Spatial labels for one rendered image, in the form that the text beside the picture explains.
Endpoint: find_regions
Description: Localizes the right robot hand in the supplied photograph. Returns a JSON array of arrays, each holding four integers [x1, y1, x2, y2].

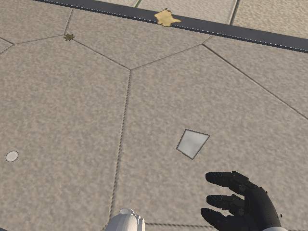
[[200, 170, 282, 231]]

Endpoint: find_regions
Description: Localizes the left robot thigh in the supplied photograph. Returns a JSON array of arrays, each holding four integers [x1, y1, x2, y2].
[[105, 214, 145, 231]]

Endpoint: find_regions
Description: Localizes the robot left shin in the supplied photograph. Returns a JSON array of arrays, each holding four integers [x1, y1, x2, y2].
[[119, 208, 136, 217]]

